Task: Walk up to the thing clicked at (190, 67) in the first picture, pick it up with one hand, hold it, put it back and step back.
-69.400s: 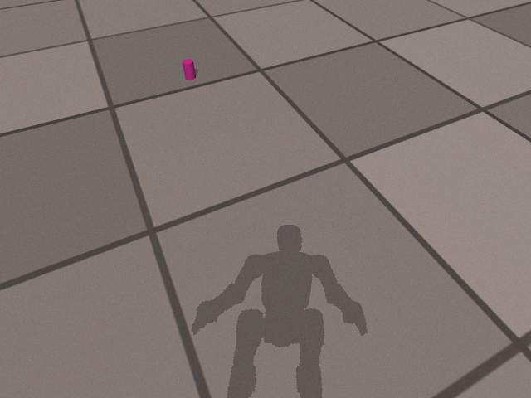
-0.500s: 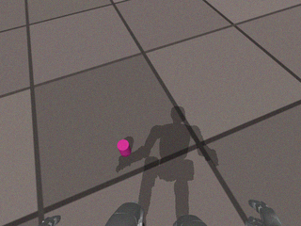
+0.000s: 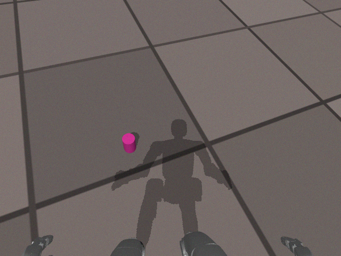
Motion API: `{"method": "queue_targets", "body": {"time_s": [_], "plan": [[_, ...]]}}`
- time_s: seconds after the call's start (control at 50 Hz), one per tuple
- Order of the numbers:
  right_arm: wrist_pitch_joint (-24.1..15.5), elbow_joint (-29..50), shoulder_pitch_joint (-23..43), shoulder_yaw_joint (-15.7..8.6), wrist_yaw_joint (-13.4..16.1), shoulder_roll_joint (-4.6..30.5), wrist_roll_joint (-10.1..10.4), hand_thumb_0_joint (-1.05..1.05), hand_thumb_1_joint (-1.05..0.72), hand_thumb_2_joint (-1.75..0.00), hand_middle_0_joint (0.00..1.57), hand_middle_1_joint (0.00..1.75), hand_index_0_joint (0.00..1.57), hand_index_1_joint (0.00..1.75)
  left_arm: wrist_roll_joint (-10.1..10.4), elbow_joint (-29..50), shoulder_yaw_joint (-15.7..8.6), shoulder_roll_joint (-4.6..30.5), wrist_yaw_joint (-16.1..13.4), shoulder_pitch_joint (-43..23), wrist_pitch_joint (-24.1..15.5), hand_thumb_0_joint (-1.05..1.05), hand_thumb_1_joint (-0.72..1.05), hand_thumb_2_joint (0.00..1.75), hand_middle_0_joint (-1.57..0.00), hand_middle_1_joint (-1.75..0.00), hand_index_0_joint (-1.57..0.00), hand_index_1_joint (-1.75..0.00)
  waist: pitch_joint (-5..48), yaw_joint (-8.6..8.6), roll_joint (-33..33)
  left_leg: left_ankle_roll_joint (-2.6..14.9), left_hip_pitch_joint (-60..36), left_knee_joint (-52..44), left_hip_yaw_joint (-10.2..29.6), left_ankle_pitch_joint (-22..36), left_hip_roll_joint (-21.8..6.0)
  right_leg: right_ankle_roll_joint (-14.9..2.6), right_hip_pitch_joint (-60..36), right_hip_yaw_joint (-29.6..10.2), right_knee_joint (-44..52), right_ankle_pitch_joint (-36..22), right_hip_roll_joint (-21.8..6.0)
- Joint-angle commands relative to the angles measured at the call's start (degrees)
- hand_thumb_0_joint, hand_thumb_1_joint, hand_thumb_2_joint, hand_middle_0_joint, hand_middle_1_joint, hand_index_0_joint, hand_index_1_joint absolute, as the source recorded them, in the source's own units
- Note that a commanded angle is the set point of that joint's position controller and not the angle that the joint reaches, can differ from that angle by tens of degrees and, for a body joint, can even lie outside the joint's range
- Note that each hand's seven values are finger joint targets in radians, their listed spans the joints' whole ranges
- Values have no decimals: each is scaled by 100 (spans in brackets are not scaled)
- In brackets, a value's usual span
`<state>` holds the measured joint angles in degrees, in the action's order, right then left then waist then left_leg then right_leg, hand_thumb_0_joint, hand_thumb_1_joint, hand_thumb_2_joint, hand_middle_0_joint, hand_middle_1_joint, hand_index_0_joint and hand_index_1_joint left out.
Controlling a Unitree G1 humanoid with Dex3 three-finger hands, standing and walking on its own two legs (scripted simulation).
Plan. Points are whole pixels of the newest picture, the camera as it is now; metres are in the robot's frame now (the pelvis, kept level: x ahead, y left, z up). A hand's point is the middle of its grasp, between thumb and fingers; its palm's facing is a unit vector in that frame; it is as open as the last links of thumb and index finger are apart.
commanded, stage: step back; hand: left
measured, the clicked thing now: (129, 143) +0.73 +0.21 -0.71
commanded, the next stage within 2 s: stand in 1.68 s
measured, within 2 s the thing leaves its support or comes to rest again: neither
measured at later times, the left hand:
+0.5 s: hand out of the picture -0.05 +0.25 -0.15, palm faces +0.05 -0.91 -0.42, open 7.3 cm
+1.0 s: hand out of the picture -0.21 +0.22 -0.15, palm faces +0.05 -0.93 -0.37, open 7.4 cm
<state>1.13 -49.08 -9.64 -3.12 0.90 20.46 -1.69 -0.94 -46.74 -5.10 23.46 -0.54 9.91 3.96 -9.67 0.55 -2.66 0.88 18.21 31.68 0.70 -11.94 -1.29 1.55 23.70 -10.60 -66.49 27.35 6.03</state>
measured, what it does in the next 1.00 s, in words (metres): walks backwards: right foot, then left foot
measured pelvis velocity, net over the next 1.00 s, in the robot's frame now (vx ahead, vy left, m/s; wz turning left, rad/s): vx -0.25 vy -0.04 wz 0.04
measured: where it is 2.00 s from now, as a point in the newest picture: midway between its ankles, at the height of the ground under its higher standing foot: outside the picture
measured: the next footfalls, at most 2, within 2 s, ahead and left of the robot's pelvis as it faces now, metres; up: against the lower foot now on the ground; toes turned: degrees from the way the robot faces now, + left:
right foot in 0.14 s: -0.04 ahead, -0.16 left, +0.00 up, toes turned +1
left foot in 0.48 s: -0.18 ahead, +0.08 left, +0.00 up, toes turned +0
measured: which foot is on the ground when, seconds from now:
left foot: down 0.00-0.18, up 0.20-0.46, down 0.48-1.00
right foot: up 0.00-0.12, down 0.14-0.52, up 0.54-0.76, down 0.78-1.00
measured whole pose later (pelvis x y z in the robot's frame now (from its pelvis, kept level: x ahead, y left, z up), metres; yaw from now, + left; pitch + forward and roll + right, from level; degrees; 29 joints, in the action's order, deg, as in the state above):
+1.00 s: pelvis -0.25 -0.04 -0.01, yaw +3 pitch -4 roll +0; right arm 0.7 -55.6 -11.8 -3.4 -1.0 21.6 -1.8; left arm -2.1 -56.5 -2.4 20.5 0.7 13.4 -0.5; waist -3.0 1.4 0.9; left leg 0.6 15.8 34.5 1.9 -14.6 1.2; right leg 1.3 10.4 -1.7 -34.3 20.3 -1.2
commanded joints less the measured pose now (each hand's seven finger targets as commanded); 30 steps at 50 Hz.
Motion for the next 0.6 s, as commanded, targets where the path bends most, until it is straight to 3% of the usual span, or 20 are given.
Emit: {"method": "queue_targets", "body": {"time_s": [0.0,0.04,0.1,0.12,0.14,0.16,0.18,0.2,0.24,0.3,0.38,0.4,0.44,0.46,0.48,0.5,0.52,0.54,0.56,0.58], "plan": [[-97,494,-155,-432,108,1570,11,0,-90,-90,20,30,20,30,-44,518,-205,801,-47,18,-188,0,90,90,-20,-30,-20,-30,1353,-241,1374,1290,-1782,-384,1246,2221,-1392,107,252,277,1644,257,-442],[-26,579,85,-443,83,1680,-8,0,-90,-90,20,30,20,30,-44,356,-189,795,-21,275,-212,0,90,90,-20,-30,-20,-30,1456,-111,1659,1138,-1405,-258,1173,1840,-1340,9,-358,603,2728,-10,-617],[102,599,316,-404,46,1699,46,0,-90,-90,20,30,20,30,-92,-96,-246,835,16,903,-236,0,90,90,-20,-30,-20,-30,1574,107,1385,773,-438,51,990,940,-1046,-171,-1543,1045,4255,-1292,-420],[113,626,290,-349,30,1558,78,0,-90,-90,20,30,20,30,-159,-102,-299,1044,21,934,-253,0,90,90,-20,-30,-20,-30,1491,151,946,502,211,252,938,137,-775,-314,-1778,594,4228,-1257,-605],[109,726,341,-285,20,1285,102,0,-90,-90,20,30,20,30,-239,-27,-396,1418,38,913,-259,0,90,90,-20,-30,-20,-30,1174,211,-346,146,1275,1151,700,-1352,84,-698,-1589,-1098,4618,-669,-1635],[127,739,541,-335,128,1258,112,0,-90,-90,20,30,20,30,-230,238,-500,2060,44,202,-214,0,90,90,-20,-30,-20,-30,846,361,-1655,-123,920,2686,369,-2289,698,-1665,94,-2190,5254,-215,-2818],[140,642,389,-452,156,1545,91,0,-90,-90,20,30,20,30,-202,439,-488,2051,7,-356,-234,0,90,90,-20,-30,-20,-30,377,174,-1617,-159,483,3588,873,-2259,401,-1853,1160,-2552,5502,25,-3126],[139,492,134,-438,105,1630,94,0,-90,-90,20,30,20,30,-195,528,-396,1747,-6,-578,-250,0,90,90,-20,-30,-20,-30,271,-2,-1141,-85,310,3731,977,-1930,514,-1614,1203,-1865,5370,-93,-2747],[122,247,-168,-311,85,1361,155,0,-90,-90,20,30,20,30,-148,574,-303,1200,-52,-875,-287,0,90,90,-20,-30,-20,-30,328,-243,-544,-105,749,3769,834,-1352,853,-1056,268,-234,4598,-1571,-1777],[45,306,-293,-203,136,1214,127,0,-90,-90,20,30,20,30,-201,550,-331,1148,-59,-377,-249,0,90,90,-20,-30,-20,-30,648,68,-747,-196,913,3187,643,-1452,770,-1047,-669,6,4240,-2096,-1558],[-71,427,-225,-165,170,1056,29,0,-90,-90,20,30,20,30,-193,576,-305,1018,-127,42,-147,0,90,90,-20,-30,-20,-30,1141,303,-1046,-221,952,1078,182,-1742,373,-1188,-2230,-38,3610,-3586,-1871],[-94,356,-451,-183,167,1064,5,0,-90,-90,20,30,20,30,-145,597,-297,1067,-131,-31,-127,0,90,90,-20,-30,-20,-30,1341,215,-1143,-149,692,369,140,-1466,247,-1149,-2400,-113,3348,-3787,-1951],[-103,95,-837,-262,141,1114,-26,0,-90,-90,20,30,20,30,-60,613,-219,1118,-82,-94,-51,0,90,90,-20,-30,-20,-30,1525,5,-799,-79,-321,-1074,-207,-140,442,-929,-1863,83,2905,-3266,-1733],[-86,57,-795,-344,128,1298,-53,0,-90,-90,20,30,20,30,-66,644,-136,950,-68,50,-27,0,90,90,-20,-30,-20,-30,1495,92,-441,28,-883,-1100,324,128,172,-713,-1078,103,2785,-2444,-1552],[-79,114,-659,-444,112,1651,-133,0,-90,-90,20,30,20,30,-47,629,-87,765,-49,153,-30,0,90,90,-20,-30,-20,-30,1552,138,620,400,-1397,-1251,1741,189,-834,-463,45,476,2128,-794,-1030],[-45,268,-321,-528,23,2303,-111,0,-90,-90,20,30,20,30,11,740,-109,886,-110,-385,-75,0,90,90,-20,-30,-20,-30,1324,-105,1727,1282,-632,-1364,2833,507,-1942,-253,397,1056,1158,672,-395],[-94,372,-95,-562,43,2370,-135,0,-90,-90,20,30,20,30,-86,747,-196,1071,-149,-767,-87,0,90,90,-20,-30,-20,-30,1041,-281,1707,1738,259,-1542,3401,488,-2335,-192,54,294,208,914,-555],[-152,401,194,-492,98,2098,-120,0,-90,-90,20,30,20,30,-48,608,-202,1139,-102,-627,-88,0,90,90,-20,-30,-20,-30,883,-52,1372,1674,460,-1371,2831,768,-2225,-215,-254,58,35,673,-663],[-164,391,257,-360,107,1721,-147,0,-90,-90,20,30,20,30,2,407,-201,1062,-53,-434,-99,0,90,90,-20,-30,-20,-30,880,37,888,1347,282,-986,1787,1577,-1518,-228,-250,172,-30,394,-408],[-162,417,389,-270,109,1532,-131,0,-90,-90,20,30,20,30,50,321,-176,968,-50,-85,-138,0,90,90,-20,-30,-20,-30,952,241,900,1132,-109,-734,1294,2156,-1217,-274,49,206,-72,247,-262]]}}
